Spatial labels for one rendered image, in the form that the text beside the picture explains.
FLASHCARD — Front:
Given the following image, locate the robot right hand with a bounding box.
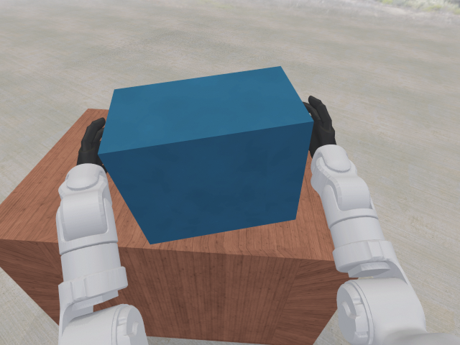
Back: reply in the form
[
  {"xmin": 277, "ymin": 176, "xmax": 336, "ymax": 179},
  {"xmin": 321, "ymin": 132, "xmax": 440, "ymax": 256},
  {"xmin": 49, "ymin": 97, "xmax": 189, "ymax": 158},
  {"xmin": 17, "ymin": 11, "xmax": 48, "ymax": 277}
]
[{"xmin": 302, "ymin": 96, "xmax": 336, "ymax": 159}]

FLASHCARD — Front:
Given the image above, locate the robot left hand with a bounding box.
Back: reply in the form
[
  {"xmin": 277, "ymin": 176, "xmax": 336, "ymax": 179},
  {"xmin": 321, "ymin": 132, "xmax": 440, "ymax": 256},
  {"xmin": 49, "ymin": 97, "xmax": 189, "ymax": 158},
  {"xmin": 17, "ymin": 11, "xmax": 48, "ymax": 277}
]
[{"xmin": 76, "ymin": 117, "xmax": 108, "ymax": 173}]

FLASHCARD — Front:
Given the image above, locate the pedestal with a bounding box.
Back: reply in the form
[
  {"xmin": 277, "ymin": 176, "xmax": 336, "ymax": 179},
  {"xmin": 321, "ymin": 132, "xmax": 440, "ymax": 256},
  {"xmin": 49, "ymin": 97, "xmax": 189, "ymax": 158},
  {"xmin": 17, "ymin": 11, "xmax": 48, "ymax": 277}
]
[{"xmin": 0, "ymin": 109, "xmax": 358, "ymax": 345}]

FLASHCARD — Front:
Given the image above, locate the left robot upper arm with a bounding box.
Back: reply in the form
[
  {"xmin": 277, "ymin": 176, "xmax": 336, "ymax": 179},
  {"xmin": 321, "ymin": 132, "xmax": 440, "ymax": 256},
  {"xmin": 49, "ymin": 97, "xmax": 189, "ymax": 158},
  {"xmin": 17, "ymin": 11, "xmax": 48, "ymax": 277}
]
[{"xmin": 60, "ymin": 304, "xmax": 149, "ymax": 345}]

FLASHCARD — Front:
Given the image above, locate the robot left forearm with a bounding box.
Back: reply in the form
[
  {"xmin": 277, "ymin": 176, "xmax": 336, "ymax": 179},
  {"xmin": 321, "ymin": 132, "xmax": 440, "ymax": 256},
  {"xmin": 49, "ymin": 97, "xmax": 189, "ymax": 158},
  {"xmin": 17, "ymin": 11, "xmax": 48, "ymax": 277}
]
[{"xmin": 56, "ymin": 163, "xmax": 128, "ymax": 345}]

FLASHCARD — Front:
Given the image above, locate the robot right forearm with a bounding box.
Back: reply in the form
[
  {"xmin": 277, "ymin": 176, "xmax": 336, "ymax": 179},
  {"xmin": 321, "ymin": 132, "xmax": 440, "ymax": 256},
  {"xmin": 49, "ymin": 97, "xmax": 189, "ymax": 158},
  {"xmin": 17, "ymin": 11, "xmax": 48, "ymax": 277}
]
[{"xmin": 310, "ymin": 144, "xmax": 426, "ymax": 329}]

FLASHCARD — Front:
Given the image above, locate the carton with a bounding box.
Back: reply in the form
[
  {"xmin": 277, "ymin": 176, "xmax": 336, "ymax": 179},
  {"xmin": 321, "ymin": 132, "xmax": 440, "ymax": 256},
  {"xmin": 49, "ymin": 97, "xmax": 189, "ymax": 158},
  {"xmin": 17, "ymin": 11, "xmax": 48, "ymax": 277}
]
[{"xmin": 98, "ymin": 66, "xmax": 314, "ymax": 244}]

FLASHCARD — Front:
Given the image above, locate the right robot upper arm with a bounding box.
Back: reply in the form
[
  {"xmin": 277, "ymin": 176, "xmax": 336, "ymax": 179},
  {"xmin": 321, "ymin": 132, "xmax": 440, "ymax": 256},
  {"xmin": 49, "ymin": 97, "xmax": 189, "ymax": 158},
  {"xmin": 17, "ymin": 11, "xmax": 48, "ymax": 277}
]
[{"xmin": 337, "ymin": 277, "xmax": 460, "ymax": 345}]

